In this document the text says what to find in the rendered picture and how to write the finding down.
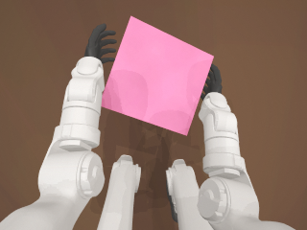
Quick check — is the robot right shin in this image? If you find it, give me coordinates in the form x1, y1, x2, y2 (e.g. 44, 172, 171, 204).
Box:
171, 159, 196, 213

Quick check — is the robot left thigh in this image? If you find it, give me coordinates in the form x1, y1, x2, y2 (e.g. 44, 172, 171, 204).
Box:
97, 160, 141, 230

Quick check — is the robot left upper arm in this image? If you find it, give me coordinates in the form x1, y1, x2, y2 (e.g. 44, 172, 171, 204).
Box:
0, 150, 105, 230

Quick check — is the robot right upper arm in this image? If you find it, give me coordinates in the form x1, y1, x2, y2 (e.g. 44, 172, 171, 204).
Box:
197, 176, 295, 230

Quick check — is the robot left hand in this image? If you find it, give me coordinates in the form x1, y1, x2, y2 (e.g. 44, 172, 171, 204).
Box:
84, 23, 117, 64

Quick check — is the robot right hand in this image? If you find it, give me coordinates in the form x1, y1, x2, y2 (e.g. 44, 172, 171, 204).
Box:
201, 63, 223, 100

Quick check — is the right robot forearm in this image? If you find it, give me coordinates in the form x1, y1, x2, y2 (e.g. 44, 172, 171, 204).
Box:
199, 92, 254, 191

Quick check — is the carton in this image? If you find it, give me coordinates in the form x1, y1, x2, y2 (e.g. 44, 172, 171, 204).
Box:
101, 16, 214, 136

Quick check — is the left robot forearm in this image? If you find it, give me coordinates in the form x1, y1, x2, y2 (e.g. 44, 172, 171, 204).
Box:
37, 57, 105, 188

